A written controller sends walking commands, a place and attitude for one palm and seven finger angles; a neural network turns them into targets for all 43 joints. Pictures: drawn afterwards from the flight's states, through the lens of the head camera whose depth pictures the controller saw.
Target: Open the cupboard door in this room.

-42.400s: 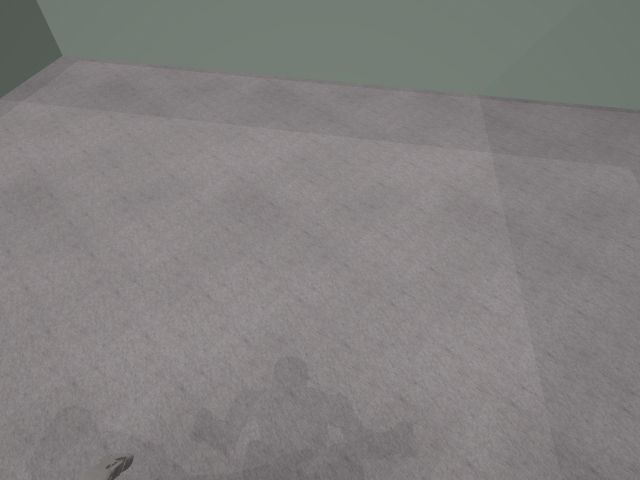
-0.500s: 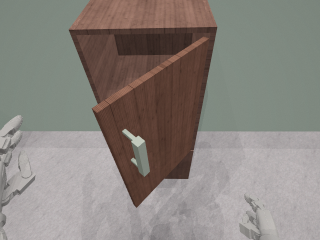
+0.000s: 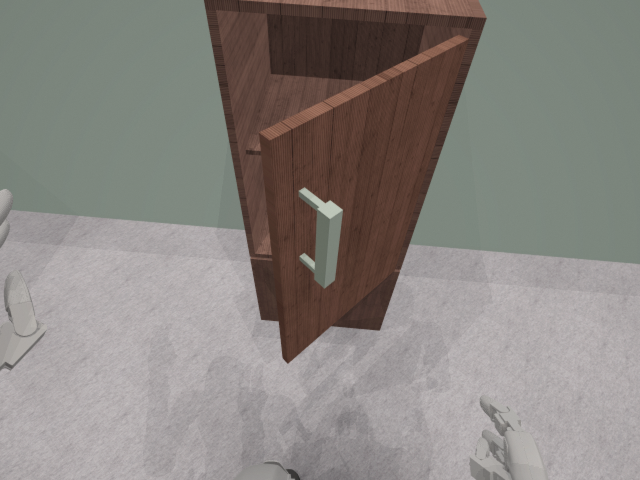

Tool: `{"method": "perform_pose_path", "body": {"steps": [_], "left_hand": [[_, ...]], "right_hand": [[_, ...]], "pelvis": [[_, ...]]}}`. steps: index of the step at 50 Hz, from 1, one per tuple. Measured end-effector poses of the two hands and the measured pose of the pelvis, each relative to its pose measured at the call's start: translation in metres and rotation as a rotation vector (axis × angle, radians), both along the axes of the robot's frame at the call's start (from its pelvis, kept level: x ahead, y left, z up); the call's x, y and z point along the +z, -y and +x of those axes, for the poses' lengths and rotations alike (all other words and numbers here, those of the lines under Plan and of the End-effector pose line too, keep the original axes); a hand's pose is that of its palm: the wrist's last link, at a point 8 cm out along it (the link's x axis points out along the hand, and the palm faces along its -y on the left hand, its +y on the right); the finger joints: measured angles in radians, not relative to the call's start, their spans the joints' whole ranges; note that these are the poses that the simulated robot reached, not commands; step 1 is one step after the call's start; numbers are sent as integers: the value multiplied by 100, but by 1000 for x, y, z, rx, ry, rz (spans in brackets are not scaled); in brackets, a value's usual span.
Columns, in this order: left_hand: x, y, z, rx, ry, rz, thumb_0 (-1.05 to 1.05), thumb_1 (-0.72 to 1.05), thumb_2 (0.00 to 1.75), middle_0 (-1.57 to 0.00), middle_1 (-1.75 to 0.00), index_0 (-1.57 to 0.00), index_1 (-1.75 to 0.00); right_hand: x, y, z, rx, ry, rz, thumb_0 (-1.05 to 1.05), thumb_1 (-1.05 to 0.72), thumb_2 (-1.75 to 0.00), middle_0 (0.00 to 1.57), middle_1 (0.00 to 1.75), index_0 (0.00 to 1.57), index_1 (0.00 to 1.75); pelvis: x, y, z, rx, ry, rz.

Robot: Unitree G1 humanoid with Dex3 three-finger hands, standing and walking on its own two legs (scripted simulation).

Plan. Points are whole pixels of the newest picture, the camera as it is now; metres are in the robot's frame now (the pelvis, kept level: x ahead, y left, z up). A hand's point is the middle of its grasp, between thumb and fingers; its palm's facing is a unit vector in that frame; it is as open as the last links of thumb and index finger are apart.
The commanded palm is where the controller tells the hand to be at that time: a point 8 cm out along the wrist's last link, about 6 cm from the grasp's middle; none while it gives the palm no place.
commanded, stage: step back with the hand held close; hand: left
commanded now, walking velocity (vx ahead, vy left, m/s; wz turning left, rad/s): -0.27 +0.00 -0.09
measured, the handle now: (316, 239) +0.41 +0.04 +0.06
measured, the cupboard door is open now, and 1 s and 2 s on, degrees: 48 48 48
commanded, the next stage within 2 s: stop stepping back and stand still in 0.42 s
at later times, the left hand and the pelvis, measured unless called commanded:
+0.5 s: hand out of the picture +0.13 +0.25 +0.19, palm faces +0.28 -0.85 -0.44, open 7.4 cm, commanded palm +0.06 +0.30 +0.19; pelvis -0.11 +0.02 +0.02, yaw -6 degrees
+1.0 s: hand out of the picture +0.04 +0.23 +0.18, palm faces +0.29 -0.85 -0.43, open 7.4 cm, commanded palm -0.02 +0.29 +0.19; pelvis -0.20 +0.01 +0.01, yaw -8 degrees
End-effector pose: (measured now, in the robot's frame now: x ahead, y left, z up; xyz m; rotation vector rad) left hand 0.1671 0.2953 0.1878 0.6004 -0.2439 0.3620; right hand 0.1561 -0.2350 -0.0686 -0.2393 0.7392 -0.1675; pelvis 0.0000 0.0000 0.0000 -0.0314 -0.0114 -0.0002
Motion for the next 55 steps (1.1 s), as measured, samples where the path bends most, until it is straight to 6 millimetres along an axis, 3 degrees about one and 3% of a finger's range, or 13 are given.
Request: {"method": "perform_pose_path", "body": {"steps": [6, 14, 21, 26, 31, 36, 40, 46, 51, 55], "left_hand": [[0, -5, -31, 7, 39, -44, 1, 89, 90, -21, -31, -21, -30], [2, -31, -34, -11, 67, -42, 1, 89, 90, -21, -31, -21, -30], [17, -11, -56, -117, 61, -62, 2, 89, 90, -21, -31, -21, -30], [18, 8, -77, -174, 31, -54, 1, 89, 90, -21, -31, -21, -30], [13, 27, -113, -208, -19, 12, 1, 89, 90, -21, -31, -21, -30], [16, 24, -143, -165, -49, 16, 1, 88, 90, -22, -31, -22, -30], [5, 9, -147, -87, -5, -43, 1, 88, 90, -22, -31, -22, -30], [-8, 5, -149, -88, 30, -126, 2, 89, 90, -21, -31, -21, -30], [11, 20, -170, -171, 51, -48, 2, 89, 90, -21, -31, -21, -30], [24, 23, -193, -159, 42, 25, 2, 89, 90, -21, -31, -21, -30]], "right_hand": [[-2, -7, -19, 21, -47, -18, 2, -90, -90, 20, 30, 21, 30], [7, -30, -43, 10, -2, -27, 2, -90, -90, 20, 30, 20, 30], [21, -39, -83, -9, 31, 25, 1, -90, -90, 20, 30, 21, 30], [19, -26, -119, -30, 36, 27, 1, -90, -90, 20, 31, 21, 30], [2, 0, -162, -65, 12, 34, 1, -90, -90, 20, 30, 21, 30], [1, 23, -216, -149, -70, 14, 1, -90, -90, 20, 30, 21, 30], [0, 35, -243, -182, -79, -40, 2, -90, -90, 20, 30, 20, 30], [6, 30, -256, -191, -27, -61, 2, -90, -90, 19, 30, 20, 30], [13, 10, -260, -156, 65, -5, 2, -90, -90, 19, 30, 20, 30], [5, 0, -264, -127, 58, 49, 1, -90, -90, 20, 30, 20, 30]], "pelvis": [[1, -8, -16, -13, -8, 5], [5, -25, -51, -22, -20, -14], [16, -25, -84, -94, -54, -38], [16, -16, -117, -108, -87, -30], [5, -3, -155, -137, -82, 8], [13, 1, -161, -162, -67, 51], [10, -3, -164, -140, -51, 43], [7, -13, -185, -134, -6, 53], [9, -10, -207, -137, 1, 56], [10, -6, -220, -120, -4, 34]]}}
